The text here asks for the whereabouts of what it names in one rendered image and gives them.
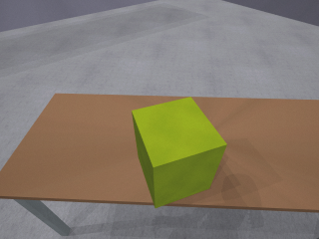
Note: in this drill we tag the table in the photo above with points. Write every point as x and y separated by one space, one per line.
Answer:
83 148

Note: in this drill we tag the carton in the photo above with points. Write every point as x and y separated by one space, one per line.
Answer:
178 148

